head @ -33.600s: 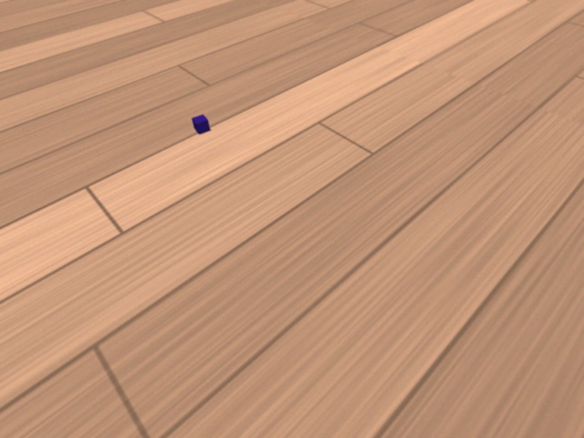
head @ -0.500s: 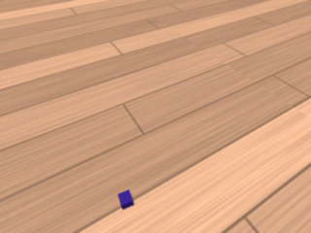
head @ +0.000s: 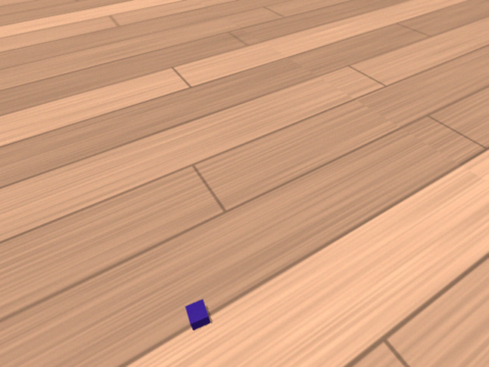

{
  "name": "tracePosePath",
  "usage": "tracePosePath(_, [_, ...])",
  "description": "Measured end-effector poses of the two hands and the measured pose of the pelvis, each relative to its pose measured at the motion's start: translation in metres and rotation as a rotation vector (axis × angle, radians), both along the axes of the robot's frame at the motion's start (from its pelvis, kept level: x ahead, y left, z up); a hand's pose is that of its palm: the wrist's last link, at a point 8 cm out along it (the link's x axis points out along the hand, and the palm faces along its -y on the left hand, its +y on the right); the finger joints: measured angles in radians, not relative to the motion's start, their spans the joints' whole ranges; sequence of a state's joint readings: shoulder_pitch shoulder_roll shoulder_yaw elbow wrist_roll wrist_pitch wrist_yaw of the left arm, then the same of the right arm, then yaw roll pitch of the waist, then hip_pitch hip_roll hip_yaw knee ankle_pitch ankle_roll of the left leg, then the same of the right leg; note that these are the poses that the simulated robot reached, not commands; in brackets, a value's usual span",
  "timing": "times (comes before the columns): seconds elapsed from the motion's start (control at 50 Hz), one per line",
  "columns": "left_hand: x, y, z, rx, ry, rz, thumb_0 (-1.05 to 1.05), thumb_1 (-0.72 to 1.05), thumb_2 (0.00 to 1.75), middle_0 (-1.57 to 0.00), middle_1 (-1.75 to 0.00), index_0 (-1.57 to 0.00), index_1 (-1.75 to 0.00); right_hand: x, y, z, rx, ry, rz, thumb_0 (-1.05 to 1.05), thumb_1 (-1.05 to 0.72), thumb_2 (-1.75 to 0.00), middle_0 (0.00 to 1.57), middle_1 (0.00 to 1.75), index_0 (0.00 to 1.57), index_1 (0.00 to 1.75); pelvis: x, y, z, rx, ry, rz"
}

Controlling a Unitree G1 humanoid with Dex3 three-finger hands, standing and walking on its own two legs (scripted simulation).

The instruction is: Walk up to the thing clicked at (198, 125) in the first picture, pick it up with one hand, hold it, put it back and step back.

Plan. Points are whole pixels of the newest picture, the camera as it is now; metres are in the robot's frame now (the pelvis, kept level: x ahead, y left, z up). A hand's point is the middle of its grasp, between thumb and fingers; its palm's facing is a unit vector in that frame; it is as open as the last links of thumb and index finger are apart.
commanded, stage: stand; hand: left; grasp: from above
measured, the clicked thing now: (198, 314) +0.47 +0.23 -0.75
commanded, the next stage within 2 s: step back in 1.42 s
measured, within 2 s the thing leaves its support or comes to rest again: neither
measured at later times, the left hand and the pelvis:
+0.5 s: hand out of the picture +0.08 +0.24 -0.16, palm faces +0.00 -0.94 -0.33, open 7.4 cm; pelvis +0.01 +0.00 +0.00, yaw +0 degrees
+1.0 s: hand out of the picture +0.09 +0.24 -0.16, palm faces -0.01 -0.94 -0.33, open 7.4 cm; pelvis +0.02 +0.00 +0.00, yaw -1 degrees
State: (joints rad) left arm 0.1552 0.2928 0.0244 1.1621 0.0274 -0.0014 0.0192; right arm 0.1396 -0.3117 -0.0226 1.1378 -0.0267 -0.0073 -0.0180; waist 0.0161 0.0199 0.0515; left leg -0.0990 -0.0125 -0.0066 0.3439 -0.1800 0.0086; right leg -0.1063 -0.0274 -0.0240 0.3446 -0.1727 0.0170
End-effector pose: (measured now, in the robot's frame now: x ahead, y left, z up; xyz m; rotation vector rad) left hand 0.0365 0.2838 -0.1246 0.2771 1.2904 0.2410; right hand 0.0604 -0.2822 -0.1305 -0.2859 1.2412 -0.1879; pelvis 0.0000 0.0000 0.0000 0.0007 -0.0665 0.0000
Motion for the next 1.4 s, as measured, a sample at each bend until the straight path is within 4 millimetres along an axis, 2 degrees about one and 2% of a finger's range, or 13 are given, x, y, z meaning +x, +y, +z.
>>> tracePosePath(0.3, [0.022, -0.005, 0.000, -0.010, -0.008, -0.021, 0.00, 0.91, 0.90, -0.21, -0.30, -0.21, -0.30, 0.002, -0.006, 0.001, -0.005, 0.022, -0.004, 0.00, -0.90, -0.90, 0.20, 0.30, 0.20, 0.30, 0.008, -0.004, 0.001, -0.001, 0.015, -0.005])
tracePosePath(0.62, [0.044, -0.001, 0.004, -0.004, -0.037, -0.033, 0.00, 0.91, 0.90, -0.21, -0.30, -0.21, -0.30, 0.018, -0.007, 0.003, -0.008, -0.001, 0.002, 0.00, -0.90, -0.90, 0.20, 0.30, 0.20, 0.30, 0.015, -0.003, 0.002, -0.001, 0.020, -0.008])
tracePosePath(1.04, [0.053, 0.004, 0.004, -0.005, -0.039, -0.047, 0.00, 0.91, 0.90, -0.21, -0.30, -0.21, -0.30, 0.025, -0.009, 0.007, -0.022, -0.007, -0.001, 0.00, -0.90, -0.90, 0.20, 0.30, 0.20, 0.30, 0.021, 0.000, 0.002, -0.002, 0.025, -0.014])
tracePosePath(1.4, [0.052, 0.008, 0.006, -0.001, -0.039, -0.056, 0.00, 0.91, 0.90, -0.21, -0.30, -0.21, -0.30, 0.020, -0.008, 0.007, -0.017, -0.005, -0.005, 0.00, -0.90, -0.90, 0.20, 0.30, 0.20, 0.30, 0.020, 0.002, 0.002, 0.000, 0.023, -0.019])
